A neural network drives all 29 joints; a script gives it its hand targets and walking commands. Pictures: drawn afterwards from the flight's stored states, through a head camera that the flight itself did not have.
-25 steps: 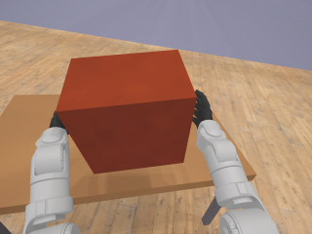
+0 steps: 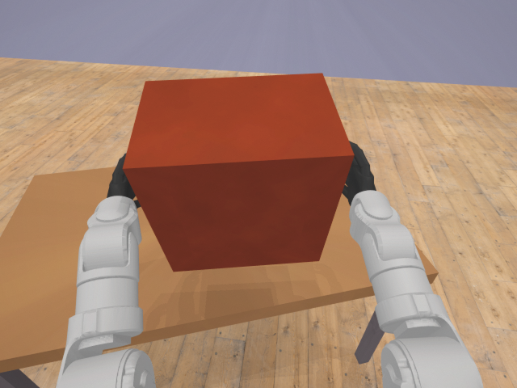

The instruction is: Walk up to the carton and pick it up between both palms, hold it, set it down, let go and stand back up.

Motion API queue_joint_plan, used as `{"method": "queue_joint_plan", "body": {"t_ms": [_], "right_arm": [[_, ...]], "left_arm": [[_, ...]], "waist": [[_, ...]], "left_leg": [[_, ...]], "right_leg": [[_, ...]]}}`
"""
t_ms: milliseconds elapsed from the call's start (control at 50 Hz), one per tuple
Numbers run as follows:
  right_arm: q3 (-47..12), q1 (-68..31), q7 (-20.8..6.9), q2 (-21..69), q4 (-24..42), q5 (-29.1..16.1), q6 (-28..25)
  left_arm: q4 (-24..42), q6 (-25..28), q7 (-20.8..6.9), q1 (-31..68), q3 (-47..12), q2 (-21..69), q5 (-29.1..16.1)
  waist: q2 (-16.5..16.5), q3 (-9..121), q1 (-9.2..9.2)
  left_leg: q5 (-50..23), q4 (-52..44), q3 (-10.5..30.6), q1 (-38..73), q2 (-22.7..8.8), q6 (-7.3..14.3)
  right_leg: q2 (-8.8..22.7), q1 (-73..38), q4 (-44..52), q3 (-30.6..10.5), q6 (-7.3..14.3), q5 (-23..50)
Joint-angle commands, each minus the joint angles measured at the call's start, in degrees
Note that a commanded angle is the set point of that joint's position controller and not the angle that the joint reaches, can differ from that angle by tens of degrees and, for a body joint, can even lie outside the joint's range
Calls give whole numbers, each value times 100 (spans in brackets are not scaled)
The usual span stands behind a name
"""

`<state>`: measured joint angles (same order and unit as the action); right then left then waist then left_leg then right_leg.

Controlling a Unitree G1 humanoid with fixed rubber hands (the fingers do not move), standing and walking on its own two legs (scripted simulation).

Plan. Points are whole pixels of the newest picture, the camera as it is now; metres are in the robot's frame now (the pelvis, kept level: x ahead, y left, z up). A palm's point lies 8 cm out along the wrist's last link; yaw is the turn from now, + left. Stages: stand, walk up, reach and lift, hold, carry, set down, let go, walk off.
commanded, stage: hold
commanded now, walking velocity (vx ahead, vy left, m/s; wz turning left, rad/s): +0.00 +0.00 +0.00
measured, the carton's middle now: (241, 180) +0.43 +0.01 +0.16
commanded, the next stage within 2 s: none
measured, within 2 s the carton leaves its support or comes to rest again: neither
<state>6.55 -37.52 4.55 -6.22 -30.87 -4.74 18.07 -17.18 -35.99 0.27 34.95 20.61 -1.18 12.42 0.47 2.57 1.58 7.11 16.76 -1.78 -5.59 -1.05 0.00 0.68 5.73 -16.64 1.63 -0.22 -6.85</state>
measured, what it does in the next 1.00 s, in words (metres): stands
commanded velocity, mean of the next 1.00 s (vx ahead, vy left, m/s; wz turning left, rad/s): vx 0.00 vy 0.00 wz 0.00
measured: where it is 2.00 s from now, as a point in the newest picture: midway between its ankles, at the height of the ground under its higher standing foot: outside the picture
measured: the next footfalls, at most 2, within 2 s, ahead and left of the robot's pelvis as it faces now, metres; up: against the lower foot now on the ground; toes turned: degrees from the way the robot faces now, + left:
none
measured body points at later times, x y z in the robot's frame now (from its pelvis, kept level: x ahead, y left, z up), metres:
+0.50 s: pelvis +0.00 +0.01 +0.00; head -0.02 +0.02 +0.45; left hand +0.36 +0.20 +0.14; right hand +0.37 -0.16 +0.15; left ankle +0.03 +0.12 -0.75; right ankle +0.03 -0.12 -0.75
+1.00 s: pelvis +0.01 -0.02 +0.00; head -0.04 +0.02 +0.45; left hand +0.36 +0.23 +0.14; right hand +0.39 -0.12 +0.18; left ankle +0.03 +0.12 -0.75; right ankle +0.03 -0.12 -0.75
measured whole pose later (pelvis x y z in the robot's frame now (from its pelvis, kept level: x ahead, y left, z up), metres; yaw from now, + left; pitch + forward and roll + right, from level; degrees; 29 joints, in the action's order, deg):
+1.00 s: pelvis +0.01 -0.02 +0.00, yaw +4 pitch -7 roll -1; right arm 4.3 -36.3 9.4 -0.2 -29.1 -7.2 19.5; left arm -11.5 -39.2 -3.6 29.0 20.6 -5.8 13.7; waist -5.1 -0.2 3.7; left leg 8.1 17.7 2.7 -2.5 -1.4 -1.7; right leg 0.2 -0.2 -15.2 6.1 0.8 -8.3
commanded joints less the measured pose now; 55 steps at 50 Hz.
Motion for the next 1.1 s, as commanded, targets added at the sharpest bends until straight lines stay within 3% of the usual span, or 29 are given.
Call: {"method": "queue_joint_plan", "body": {"t_ms": [0,100,180,220,280,360,480,560,620,680,740,840,940,1020,1080], "right_arm": [[-2093,-4212,-797,2970,1478,-702,-325],[-1918,-3942,-556,2913,1624,-783,-252],[-1865,-3728,-452,2719,2024,-838,-295],[-1897,-3621,-433,2573,2275,-890,-326],[-2021,-3480,-462,2379,2653,-969,-356],[-2160,-3622,-609,2249,2900,-961,-350],[-2050,-4731,-1099,2401,2505,-566,-506],[-2227,-5155,-1268,2727,2353,-569,-631],[-2246,-5121,-1230,2854,2002,-591,-594],[-2180,-4725,-1075,2928,1632,-593,-483],[-2114,-4319,-853,2974,1476,-679,-358],[-1931,-3974,-567,2949,1558,-781,-255],[-1847,-3659,-422,2691,2029,-840,-285],[-1978,-3424,-424,2400,2562,-959,-336],[-2130,-3422,-509,2270,2875,-1010,-344]], "left_arm": [[1329,343,-1370,3951,-1950,1986,-699],[1778,283,-1520,4201,-2453,2086,-838],[2453,356,-1461,4356,-3067,2218,-1073],[2846,398,-1378,4351,-3361,2261,-1179],[3304,433,-1232,4176,-3611,2248,-1246],[3305,440,-1086,3953,-3456,2092,-1172],[2169,543,-908,4213,-2677,1982,-1036],[1716,627,-817,4306,-2406,2085,-1069],[1319,615,-888,4259,-2116,2061,-969],[1120,503,-1099,4045,-1869,1994,-784],[1238,373,-1324,3947,-1877,1962,-702],[1693,282,-1518,4168,-2355,2064,-820],[2525,360,-1462,4358,-3133,2224,-1102],[3293,427,-1282,4221,-3610,2250,-1252],[3507,448,-1148,4021,-3630,2157,-1244]], "waist": [[-493,2133,-16],[204,1909,467],[822,2231,790],[1051,2464,900],[1167,2765,923],[917,2895,683],[108,2872,-80],[-353,3211,-447],[-626,3052,-509],[-748,2613,-379],[-610,2232,-109],[81,1904,414],[896,2245,850],[1224,2706,976],[1123,2919,865]], "left_leg": [[-755,-152,-101,314,398,197],[-1105,-65,-91,539,487,-77],[-1800,179,5,1023,479,-404],[-2225,326,71,1315,447,-570],[-2718,482,152,1678,379,-725],[-2507,404,192,1649,296,-660],[-705,-188,138,741,152,-80],[-664,-167,83,659,151,166],[-627,-129,13,523,211,263],[-572,-158,-62,343,293,307],[-698,-151,-103,286,381,248],[-1021,-90,-103,470,484,-21],[-1863,201,15,1042,487,-438],[-2718,477,139,1630,404,-731],[-2843,518,191,1780,341,-761]], "right_leg": [[-161,-1803,70,69,-220,1407],[-156,-1557,133,152,-171,1519],[-235,-1268,149,271,-68,1584],[-292,-1095,164,332,-13,1588],[-376,-882,190,409,36,1482],[-420,-782,220,440,49,1003],[-330,-803,168,416,46,-261],[-325,-996,94,316,-13,-39],[-293,-1225,69,221,-82,338],[-225,-1570,55,119,-163,837],[-163,-1813,51,58,-227,1372],[-142,-1624,119,125,-192,1576],[-231,-1267,151,271,-62,1658],[-353,-950,178,393,25,1610],[-412,-828,200,437,47,1359]]}}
